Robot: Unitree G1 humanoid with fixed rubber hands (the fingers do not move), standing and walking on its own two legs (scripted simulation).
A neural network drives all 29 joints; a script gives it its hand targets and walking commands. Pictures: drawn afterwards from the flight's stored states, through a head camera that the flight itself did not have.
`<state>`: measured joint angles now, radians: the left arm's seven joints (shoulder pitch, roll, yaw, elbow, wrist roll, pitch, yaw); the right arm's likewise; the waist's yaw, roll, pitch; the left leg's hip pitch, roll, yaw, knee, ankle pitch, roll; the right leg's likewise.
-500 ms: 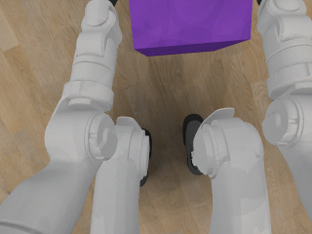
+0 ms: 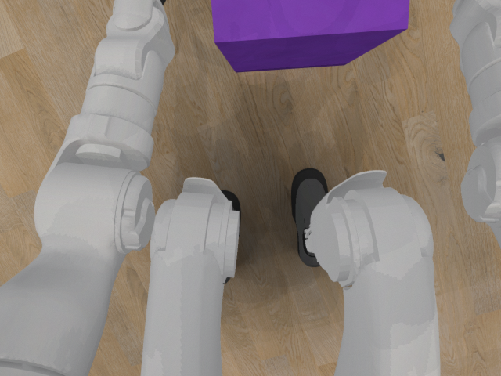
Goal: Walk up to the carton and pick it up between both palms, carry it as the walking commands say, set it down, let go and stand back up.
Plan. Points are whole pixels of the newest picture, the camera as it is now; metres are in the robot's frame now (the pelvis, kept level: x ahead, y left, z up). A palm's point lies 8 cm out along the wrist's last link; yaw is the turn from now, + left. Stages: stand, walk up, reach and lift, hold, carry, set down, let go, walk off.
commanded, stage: set down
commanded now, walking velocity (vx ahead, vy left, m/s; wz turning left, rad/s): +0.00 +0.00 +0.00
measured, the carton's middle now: out of the picture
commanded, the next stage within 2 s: let go in 1.30 s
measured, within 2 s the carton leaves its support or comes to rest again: neither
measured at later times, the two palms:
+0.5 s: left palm out of the picture +0.56 +0.11 -0.02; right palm out of the picture +0.54 -0.26 -0.03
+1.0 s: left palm out of the picture +0.55 +0.12 +0.12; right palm out of the picture +0.54 -0.27 +0.12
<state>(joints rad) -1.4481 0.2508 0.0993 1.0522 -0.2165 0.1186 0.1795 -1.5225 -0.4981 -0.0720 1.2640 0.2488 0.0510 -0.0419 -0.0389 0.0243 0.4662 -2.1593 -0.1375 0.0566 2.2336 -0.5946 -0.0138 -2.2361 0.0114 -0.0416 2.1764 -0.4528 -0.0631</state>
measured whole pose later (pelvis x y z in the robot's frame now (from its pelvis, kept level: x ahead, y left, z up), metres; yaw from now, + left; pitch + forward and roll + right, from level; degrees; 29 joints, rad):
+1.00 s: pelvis +0.00 +0.00 +0.23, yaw -2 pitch +25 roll +3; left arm -1.27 0.24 0.20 0.63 -0.16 0.34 0.20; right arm -1.36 -0.50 -0.14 0.82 0.17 0.29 -0.01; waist -0.02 0.01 0.51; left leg -1.42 -0.12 0.01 1.43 -0.44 0.00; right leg -1.50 0.06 0.03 1.40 -0.34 -0.03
